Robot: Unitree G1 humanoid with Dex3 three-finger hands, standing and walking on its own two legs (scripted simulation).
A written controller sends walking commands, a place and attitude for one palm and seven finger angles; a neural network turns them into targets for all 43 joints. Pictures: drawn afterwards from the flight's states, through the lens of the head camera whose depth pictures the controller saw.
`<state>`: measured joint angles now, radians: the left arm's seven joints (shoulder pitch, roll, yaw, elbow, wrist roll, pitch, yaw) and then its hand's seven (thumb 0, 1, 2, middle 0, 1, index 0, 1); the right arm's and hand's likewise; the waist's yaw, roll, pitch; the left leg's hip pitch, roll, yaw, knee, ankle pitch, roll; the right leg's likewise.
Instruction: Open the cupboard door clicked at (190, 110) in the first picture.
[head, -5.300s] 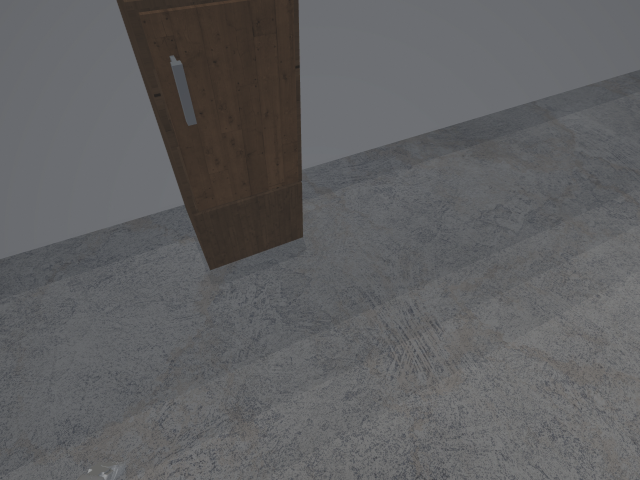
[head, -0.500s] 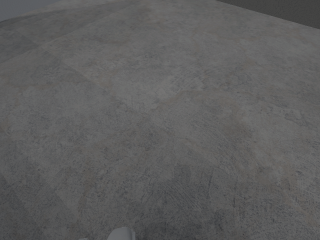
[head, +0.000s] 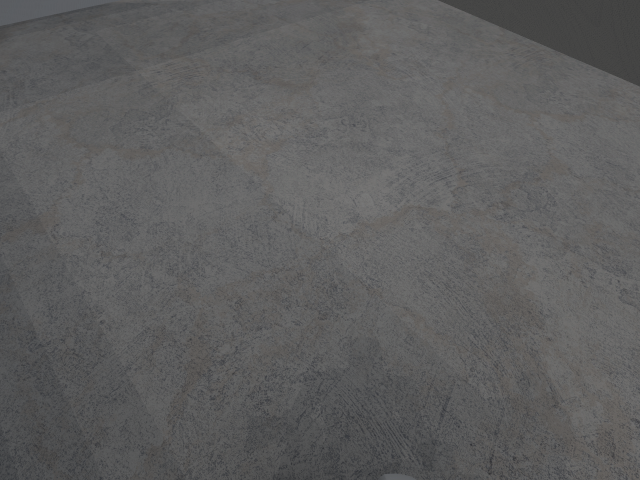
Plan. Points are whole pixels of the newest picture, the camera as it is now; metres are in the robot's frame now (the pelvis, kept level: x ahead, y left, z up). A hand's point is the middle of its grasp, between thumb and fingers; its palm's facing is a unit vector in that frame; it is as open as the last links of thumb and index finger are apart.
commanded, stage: turn to face it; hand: left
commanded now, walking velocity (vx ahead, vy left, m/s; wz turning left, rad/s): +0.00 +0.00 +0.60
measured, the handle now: out of the picture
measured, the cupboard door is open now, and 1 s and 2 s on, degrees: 0 0 0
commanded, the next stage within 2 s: none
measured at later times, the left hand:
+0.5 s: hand out of the picture -0.01 +0.15 -0.15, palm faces +0.35 -0.91 -0.25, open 7.4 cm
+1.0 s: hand out of the picture -0.06 +0.22 -0.15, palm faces +0.60 -0.75 -0.27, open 7.4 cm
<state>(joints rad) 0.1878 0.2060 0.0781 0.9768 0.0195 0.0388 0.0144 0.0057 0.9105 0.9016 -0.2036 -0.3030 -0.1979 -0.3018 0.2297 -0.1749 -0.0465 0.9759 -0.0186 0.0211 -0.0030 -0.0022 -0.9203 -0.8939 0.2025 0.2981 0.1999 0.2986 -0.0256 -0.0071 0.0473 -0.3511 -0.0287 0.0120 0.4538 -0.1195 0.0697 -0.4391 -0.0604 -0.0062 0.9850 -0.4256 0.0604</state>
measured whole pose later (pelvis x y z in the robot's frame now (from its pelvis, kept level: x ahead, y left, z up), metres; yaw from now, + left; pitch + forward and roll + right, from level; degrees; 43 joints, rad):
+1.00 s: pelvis -0.03 -0.02 +0.00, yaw +37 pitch +1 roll -1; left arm 0.14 0.25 0.07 0.87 0.01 0.05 0.01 0.01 0.91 0.90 -0.20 -0.30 -0.20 -0.30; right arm 0.17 -0.22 -0.06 0.90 -0.02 0.04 0.01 0.00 -0.90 -0.89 0.20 0.30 0.20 0.30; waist -0.02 0.00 0.07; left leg -0.28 -0.04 -0.08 0.51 -0.25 0.02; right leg -0.41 -0.06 -0.02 0.83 -0.42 0.10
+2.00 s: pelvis +0.00 -0.02 -0.01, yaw +73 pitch +1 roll +1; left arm 0.12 0.22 0.05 0.83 0.00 0.03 0.01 0.01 0.91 0.90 -0.20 -0.30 -0.20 -0.30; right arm 0.23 -0.23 -0.07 0.91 -0.02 0.05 0.01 0.00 -0.90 -0.89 0.20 0.30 0.20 0.30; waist -0.05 0.02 0.05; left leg -0.33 -0.09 -0.16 0.55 -0.23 0.00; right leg -0.29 -0.03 -0.01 0.57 -0.32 0.07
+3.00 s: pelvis -0.01 -0.02 +0.00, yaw +109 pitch +1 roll -1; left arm 0.09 0.23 0.05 0.84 0.00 0.04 0.02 0.01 0.91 0.90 -0.20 -0.30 -0.20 -0.30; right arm 0.26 -0.22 -0.06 0.93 -0.02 0.05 0.00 0.00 -0.90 -0.89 0.20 0.30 0.20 0.30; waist -0.06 0.02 0.05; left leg -0.28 -0.10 -0.18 0.48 -0.20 0.03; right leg -0.36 -0.01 0.01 0.74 -0.41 0.09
